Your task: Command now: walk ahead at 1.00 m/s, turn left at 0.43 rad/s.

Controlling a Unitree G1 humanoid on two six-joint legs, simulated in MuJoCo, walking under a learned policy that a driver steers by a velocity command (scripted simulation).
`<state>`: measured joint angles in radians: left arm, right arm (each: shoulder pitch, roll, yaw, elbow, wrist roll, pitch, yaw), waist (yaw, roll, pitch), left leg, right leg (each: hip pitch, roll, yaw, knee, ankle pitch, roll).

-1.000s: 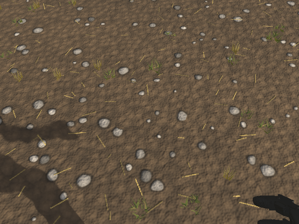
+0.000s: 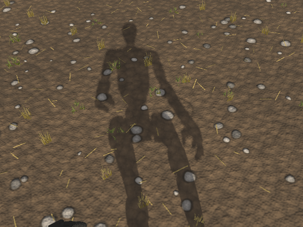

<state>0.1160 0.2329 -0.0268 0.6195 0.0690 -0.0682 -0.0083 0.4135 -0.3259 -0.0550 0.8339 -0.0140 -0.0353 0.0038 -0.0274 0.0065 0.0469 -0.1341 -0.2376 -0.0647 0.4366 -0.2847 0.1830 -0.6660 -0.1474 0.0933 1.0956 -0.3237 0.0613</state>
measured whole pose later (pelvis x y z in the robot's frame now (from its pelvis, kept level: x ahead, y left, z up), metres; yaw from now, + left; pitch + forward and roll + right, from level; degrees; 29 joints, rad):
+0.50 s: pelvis +0.48 -0.12 +0.01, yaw -14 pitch +1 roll -1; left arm 0.55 0.29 0.06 0.89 0.00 -0.05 -0.02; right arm 0.01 -0.27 0.05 0.61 -0.05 -0.07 0.04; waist 0.10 0.02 0.02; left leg -0.69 0.10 -0.08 0.77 -0.08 -0.03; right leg -0.03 0.17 0.15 0.30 -0.26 -0.12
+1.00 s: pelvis +0.93 -0.25 -0.01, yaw -41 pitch +2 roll +2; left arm -0.07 0.35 0.03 0.58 0.03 0.00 -0.10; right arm 0.52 -0.32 -0.05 0.91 -0.02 -0.10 -0.01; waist -0.09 -0.04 0.03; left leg 0.21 0.00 0.28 0.21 -0.42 -0.05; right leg -0.78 -0.04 -0.12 0.85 -0.03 -0.13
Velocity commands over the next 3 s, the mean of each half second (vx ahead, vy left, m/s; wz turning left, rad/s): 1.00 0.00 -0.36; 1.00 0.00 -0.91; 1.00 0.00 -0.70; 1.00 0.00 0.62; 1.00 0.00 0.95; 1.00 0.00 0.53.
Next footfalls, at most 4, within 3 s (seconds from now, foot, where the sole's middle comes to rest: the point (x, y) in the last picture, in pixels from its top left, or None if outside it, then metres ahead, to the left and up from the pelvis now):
0.20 right None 0.43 -0.17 -0.77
0.64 left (170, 148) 0.87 -0.06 -0.77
1.08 right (237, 108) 1.11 -0.45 -0.77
1.50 left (263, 62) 1.49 -0.71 -0.77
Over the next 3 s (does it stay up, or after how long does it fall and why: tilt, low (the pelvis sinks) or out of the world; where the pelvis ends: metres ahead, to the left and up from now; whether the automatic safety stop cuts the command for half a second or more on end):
stays up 2.42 -1.33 0.01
